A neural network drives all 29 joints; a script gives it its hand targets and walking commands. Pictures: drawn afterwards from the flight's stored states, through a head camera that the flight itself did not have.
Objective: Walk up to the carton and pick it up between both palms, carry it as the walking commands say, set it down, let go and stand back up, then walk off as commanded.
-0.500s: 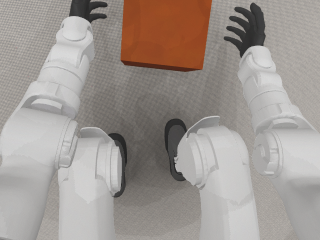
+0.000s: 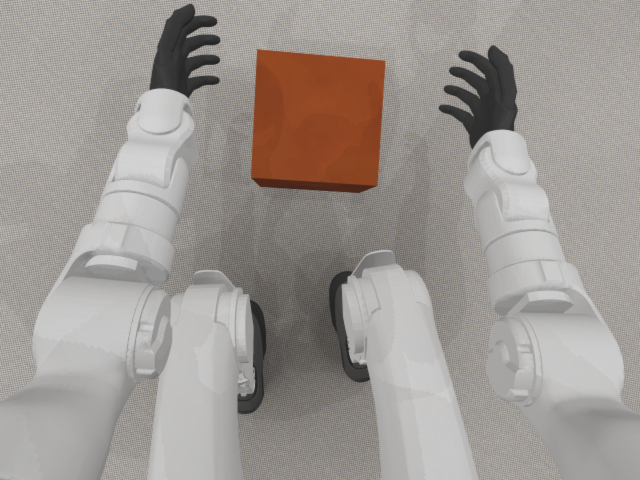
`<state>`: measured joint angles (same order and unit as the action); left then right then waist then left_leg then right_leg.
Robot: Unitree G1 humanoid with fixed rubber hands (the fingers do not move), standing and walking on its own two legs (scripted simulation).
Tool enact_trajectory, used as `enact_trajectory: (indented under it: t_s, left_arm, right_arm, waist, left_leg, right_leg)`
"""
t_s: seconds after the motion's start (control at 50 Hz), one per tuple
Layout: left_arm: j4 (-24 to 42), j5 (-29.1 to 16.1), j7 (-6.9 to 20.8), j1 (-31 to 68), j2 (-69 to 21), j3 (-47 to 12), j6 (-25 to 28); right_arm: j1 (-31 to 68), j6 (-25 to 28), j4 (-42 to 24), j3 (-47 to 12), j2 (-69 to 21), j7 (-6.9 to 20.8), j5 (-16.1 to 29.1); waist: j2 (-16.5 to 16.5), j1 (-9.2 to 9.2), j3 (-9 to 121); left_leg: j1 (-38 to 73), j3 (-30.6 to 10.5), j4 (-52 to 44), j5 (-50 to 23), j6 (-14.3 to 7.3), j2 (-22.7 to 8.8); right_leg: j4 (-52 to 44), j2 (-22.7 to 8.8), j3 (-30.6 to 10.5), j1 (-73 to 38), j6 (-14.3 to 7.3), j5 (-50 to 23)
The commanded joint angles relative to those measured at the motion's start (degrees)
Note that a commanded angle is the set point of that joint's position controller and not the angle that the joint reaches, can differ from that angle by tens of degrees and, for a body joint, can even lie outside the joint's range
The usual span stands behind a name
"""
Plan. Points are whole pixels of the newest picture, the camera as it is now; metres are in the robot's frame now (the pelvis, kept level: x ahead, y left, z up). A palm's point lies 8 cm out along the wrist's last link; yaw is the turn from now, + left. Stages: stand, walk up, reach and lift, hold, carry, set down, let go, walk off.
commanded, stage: set down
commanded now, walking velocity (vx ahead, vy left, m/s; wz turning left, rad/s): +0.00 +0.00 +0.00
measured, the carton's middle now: (315, 131) +0.51 -0.06 -0.35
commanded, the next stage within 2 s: let go in 1.00 s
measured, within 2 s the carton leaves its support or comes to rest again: neither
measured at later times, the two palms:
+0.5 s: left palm (88, 31) +0.52 +0.11 +0.01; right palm (600, 93) +0.45 -0.25 +0.01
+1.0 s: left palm out of the picture +0.52 +0.13 +0.14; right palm out of the picture +0.46 -0.24 +0.14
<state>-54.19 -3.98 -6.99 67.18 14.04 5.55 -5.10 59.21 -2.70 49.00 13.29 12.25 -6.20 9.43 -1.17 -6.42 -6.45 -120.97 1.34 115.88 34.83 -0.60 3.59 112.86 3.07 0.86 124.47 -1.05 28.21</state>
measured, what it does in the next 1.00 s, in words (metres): rises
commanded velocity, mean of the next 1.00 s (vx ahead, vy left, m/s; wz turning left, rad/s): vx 0.00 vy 0.00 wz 0.00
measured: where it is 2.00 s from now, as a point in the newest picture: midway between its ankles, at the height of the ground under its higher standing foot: (301, 359)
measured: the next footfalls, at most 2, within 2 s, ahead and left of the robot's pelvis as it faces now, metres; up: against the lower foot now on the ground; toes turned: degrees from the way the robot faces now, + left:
none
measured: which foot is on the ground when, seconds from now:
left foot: down 0.00-1.00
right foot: down 0.00-1.00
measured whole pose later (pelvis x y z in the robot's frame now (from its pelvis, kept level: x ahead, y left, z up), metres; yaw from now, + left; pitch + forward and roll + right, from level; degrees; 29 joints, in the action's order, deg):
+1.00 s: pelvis +0.06 +0.00 +0.25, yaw +0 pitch +40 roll +0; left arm -50.0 4.1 -3.3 48.3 9.5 10.0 -2.8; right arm 41.8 -0.4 45.9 19.3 7.7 0.3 0.0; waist -2.1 -5.7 6.3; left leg -78.1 -3.1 59.4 21.4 -0.5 4.3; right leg 56.9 3.0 -1.0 80.1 -0.9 17.0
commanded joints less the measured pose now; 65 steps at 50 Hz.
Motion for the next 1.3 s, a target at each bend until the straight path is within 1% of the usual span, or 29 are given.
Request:
enact_trajectory:
  t_s: [0.0, 0.1, 0.24, 0.4, 0.58, 0.76, 0.84, 0.92, 0.98, 1.02, 1.06, 1.14, 1.2, 1.24, 1.28]
  left_arm:
    - [6.21, 1.50, 0.34, 10.43, 3.72, 1.81, 0.90]
    - [8.27, 2.56, 0.89, 8.22, 2.91, 2.38, 0.67]
    - [11.91, 3.41, 1.50, 5.37, 2.23, 2.35, -0.02]
    - [14.16, 4.64, 2.16, 1.41, 1.75, 2.84, -0.75]
    - [14.41, 5.88, 3.03, -3.34, 0.93, 3.49, -0.27]
    - [14.04, 6.96, 3.65, -7.35, -0.30, 4.09, 1.19]
    - [11.84, 7.17, 3.80, -8.08, -0.88, 4.31, 2.25]
    - [8.63, 7.88, 3.74, -9.65, -1.44, 4.58, 3.19]
    - [8.24, 8.74, 3.35, -11.44, -1.84, 4.88, 3.67]
    - [9.19, 9.42, 2.59, -13.85, -2.51, 4.71, 3.60]
    - [11.52, 9.92, 1.65, -17.03, -3.22, 4.30, 3.27]
    - [19.28, 9.72, -0.18, -23.93, -4.72, 2.60, 2.49]
    - [23.67, 9.38, -0.68, -30.79, -4.85, 1.90, 2.40]
    - [25.05, 8.93, -0.21, -35.70, -4.46, 1.63, 2.64]
    - [25.87, 8.15, 0.60, -39.84, -4.08, 1.22, 3.05]
  right_arm:
    - [8.22, 0.60, -6.48, 1.49, 4.59, 0.48, -1.18]
    - [5.68, 0.15, -8.14, 2.46, 4.13, 1.13, -2.11]
    - [2.35, -0.54, -10.92, 3.17, 4.32, 2.03, -2.80]
    - [-0.98, -1.29, -12.70, 3.71, 3.95, 3.24, -3.61]
    - [-4.71, -1.00, -13.00, 4.63, 3.13, 4.48, -5.09]
    - [-8.11, 0.52, -12.59, 5.66, 1.89, 5.46, -6.91]
    - [-9.19, 1.69, -10.39, 6.34, 0.69, 5.92, -8.03]
    - [-10.77, 3.05, -7.55, 6.58, 0.20, 6.34, -9.29]
    - [-12.16, 4.07, -7.13, 6.63, 0.40, 6.87, -10.34]
    - [-14.08, 4.46, -7.82, 6.46, 1.14, 7.52, -11.15]
    - [-16.82, 4.47, -9.59, 6.19, 2.23, 8.40, -11.96]
    - [-23.54, 3.59, -14.61, 4.47, 4.25, 10.44, -12.74]
    - [-30.45, 3.27, -17.15, 2.45, 5.05, 11.34, -12.55]
    - [-35.35, 3.37, -18.34, 0.83, 5.09, 11.36, -12.24]
    - [-39.55, 3.62, -19.21, -0.55, 5.25, 11.27, -11.70]
  waist:
    - [-1.10, -1.21, 59.63]
    - [-1.70, -1.46, 61.33]
    - [-2.65, -1.86, 64.69]
    - [-2.73, -1.70, 64.21]
    - [-2.33, -1.44, 61.83]
    - [-1.97, -0.87, 59.40]
    - [-1.82, -0.67, 55.53]
    - [-2.05, -0.87, 53.24]
    - [-2.27, -0.86, 54.39]
    - [-2.70, -0.71, 56.84]
    - [-3.19, -0.54, 59.97]
    - [-3.13, 0.04, 64.57]
    - [-1.54, 0.63, 61.67]
    - [-0.02, 1.06, 56.75]
    - [1.28, 1.43, 50.78]
  left_leg:
    - [25.44, 0.04, -13.45, -9.41, -0.23, 2.12]
    - [28.25, 0.09, -18.23, -10.55, -0.11, 2.34]
    - [35.27, -0.16, -24.98, -12.47, 0.25, 2.54]
    - [42.18, -0.58, -33.05, -13.86, 0.48, 2.60]
    - [49.78, -1.18, -42.99, -16.83, 0.74, 2.34]
    - [58.76, -2.31, -53.69, -22.93, 1.04, 1.59]
    - [60.70, -3.19, -57.64, -25.49, 1.08, 1.18]
    - [62.70, -4.12, -60.34, -28.09, 1.31, 0.89]
    - [65.05, -4.54, -61.81, -30.91, 1.58, 0.77]
    - [68.28, -4.73, -62.76, -33.95, 1.86, 0.59]
    - [72.55, -4.86, -63.83, -37.60, 2.25, 0.38]
    - [80.84, -4.66, -66.61, -43.21, 3.04, 0.19]
    - [82.59, -3.96, -69.86, -42.60, 3.30, 0.43]
    - [81.41, -3.40, -72.56, -39.51, 3.16, 0.67]
    - [80.50, -3.02, -75.29, -35.47, 2.87, 0.65]
  right_leg:
    - [-13.43, 0.91, 0.05, -37.85, 2.65, -14.61]
    - [-17.84, 1.20, 0.18, -40.77, 2.72, -16.11]
    - [-24.04, 1.12, 0.62, -46.24, 2.88, -17.99]
    - [-31.57, 0.83, 0.93, -52.82, 3.11, -19.42]
    - [-40.98, 0.66, 0.66, -61.46, 3.21, -22.63]
    - [-51.62, 0.25, -0.35, -69.95, 2.98, -28.45]
    - [-55.66, -0.12, -0.87, -70.79, 2.87, -30.55]
    - [-58.62, -0.34, -0.99, -71.10, 2.67, -32.19]
    - [-60.01, -0.34, -0.93, -73.15, 2.44, -34.51]
    - [-60.83, -0.30, -0.86, -75.41, 2.20, -36.46]
    - [-61.78, -0.24, -0.80, -77.98, 1.98, -38.19]
    - [-64.16, -0.36, -1.01, -84.18, 1.53, -40.35]
    - [-66.42, -0.72, -1.60, -90.58, 1.50, -41.67]
    - [-68.00, -1.12, -2.18, -95.77, 1.60, -42.54]
    - [-69.85, -1.43, -2.71, -99.89, 1.72, -41.75]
